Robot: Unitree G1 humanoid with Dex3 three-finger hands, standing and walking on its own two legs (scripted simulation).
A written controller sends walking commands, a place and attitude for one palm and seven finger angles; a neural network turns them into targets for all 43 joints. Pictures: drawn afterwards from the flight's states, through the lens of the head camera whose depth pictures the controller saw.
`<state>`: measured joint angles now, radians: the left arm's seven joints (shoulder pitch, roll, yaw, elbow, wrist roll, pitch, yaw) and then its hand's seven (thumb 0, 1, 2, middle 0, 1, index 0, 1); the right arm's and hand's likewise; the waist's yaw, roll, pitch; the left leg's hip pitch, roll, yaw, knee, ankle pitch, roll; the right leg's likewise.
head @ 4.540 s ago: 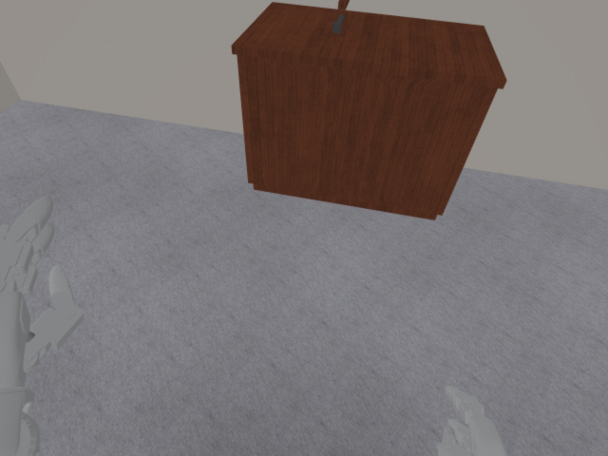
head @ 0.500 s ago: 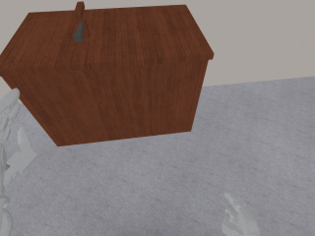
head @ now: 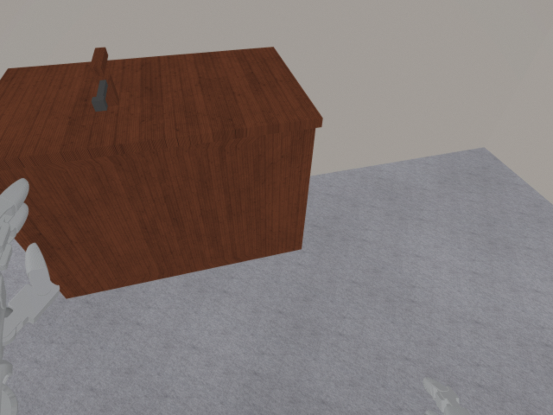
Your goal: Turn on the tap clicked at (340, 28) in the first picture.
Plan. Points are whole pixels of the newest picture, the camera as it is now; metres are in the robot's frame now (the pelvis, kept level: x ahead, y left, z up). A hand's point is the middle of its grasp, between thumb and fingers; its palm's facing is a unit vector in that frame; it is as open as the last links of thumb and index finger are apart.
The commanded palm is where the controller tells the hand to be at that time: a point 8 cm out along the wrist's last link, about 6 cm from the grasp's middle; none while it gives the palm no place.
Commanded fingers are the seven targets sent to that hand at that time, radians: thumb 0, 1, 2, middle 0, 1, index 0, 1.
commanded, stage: take the last steps up to it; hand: left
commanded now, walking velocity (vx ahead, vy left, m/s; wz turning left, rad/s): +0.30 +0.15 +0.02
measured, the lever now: (99, 103) +0.81 +0.48 +0.04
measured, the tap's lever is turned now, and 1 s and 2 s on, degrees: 0 0 0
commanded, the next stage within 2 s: come to a stop and stand still in 1.72 s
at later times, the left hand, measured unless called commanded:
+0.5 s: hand (44, 235) +0.28 +0.29 +0.17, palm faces +0.44 -0.80 -0.41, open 7.4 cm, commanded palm +0.22 +0.33 +0.18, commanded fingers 0.00 0.90 0.90 -0.20 -0.30 -0.20 -0.30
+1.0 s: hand (80, 180) +0.38 +0.29 +0.17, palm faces +0.37 -0.81 -0.46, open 7.4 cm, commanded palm +0.32 +0.34 +0.18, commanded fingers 0.00 0.90 0.90 -0.20 -0.30 -0.20 -0.30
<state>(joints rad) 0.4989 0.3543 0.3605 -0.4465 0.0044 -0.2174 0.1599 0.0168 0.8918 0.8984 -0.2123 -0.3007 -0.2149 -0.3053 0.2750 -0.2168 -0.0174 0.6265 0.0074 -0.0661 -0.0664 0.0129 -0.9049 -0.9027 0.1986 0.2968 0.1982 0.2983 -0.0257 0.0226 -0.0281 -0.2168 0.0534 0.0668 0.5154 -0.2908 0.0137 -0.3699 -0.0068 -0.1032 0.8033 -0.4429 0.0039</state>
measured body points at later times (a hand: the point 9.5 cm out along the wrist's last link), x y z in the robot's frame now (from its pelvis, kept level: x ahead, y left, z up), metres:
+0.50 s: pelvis +0.06 +0.04 -0.01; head +0.08 +0.05 +0.43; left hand +0.25 +0.33 +0.19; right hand +0.22 -0.21 -0.10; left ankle +0.10 +0.17 -0.74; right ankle +0.01 -0.09 -0.70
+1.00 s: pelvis +0.17 +0.06 +0.00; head +0.21 +0.05 +0.45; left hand +0.35 +0.33 +0.19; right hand +0.32 -0.19 -0.10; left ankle +0.22 +0.23 -0.69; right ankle +0.14 -0.04 -0.74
